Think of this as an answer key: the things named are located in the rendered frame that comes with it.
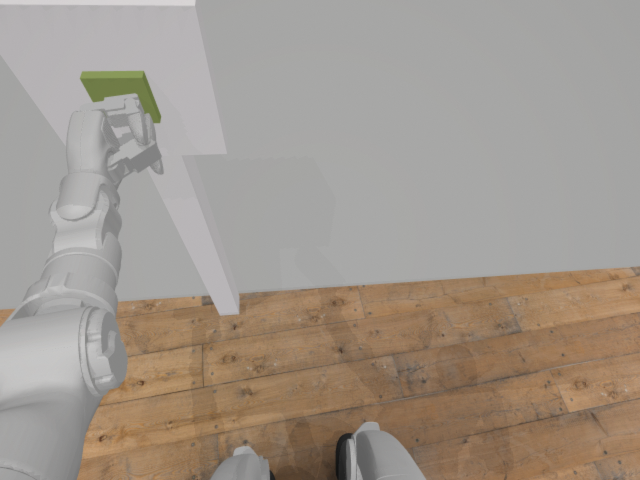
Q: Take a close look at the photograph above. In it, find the robot right shin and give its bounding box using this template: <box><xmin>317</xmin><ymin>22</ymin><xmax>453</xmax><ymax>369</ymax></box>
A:
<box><xmin>346</xmin><ymin>422</ymin><xmax>380</xmax><ymax>480</ymax></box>

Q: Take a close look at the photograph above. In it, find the left robot upper arm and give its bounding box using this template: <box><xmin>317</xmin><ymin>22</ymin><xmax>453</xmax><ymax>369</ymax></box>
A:
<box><xmin>0</xmin><ymin>306</ymin><xmax>128</xmax><ymax>480</ymax></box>

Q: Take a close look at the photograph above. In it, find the right robot thigh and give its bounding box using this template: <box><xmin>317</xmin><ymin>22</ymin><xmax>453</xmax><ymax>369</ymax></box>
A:
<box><xmin>346</xmin><ymin>430</ymin><xmax>426</xmax><ymax>480</ymax></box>

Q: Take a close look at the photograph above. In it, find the panel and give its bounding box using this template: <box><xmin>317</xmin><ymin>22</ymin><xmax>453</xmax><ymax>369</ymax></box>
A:
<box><xmin>0</xmin><ymin>0</ymin><xmax>240</xmax><ymax>316</ymax></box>

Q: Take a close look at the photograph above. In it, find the robot left forearm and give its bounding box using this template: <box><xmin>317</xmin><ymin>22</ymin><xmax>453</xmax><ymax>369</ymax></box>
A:
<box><xmin>1</xmin><ymin>172</ymin><xmax>122</xmax><ymax>326</ymax></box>

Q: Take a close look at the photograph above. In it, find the left robot hand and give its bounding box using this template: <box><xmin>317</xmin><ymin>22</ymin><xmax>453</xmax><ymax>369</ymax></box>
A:
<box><xmin>66</xmin><ymin>93</ymin><xmax>164</xmax><ymax>190</ymax></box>

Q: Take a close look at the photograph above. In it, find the button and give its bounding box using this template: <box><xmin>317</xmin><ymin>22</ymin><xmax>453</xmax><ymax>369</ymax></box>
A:
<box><xmin>80</xmin><ymin>71</ymin><xmax>161</xmax><ymax>123</ymax></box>

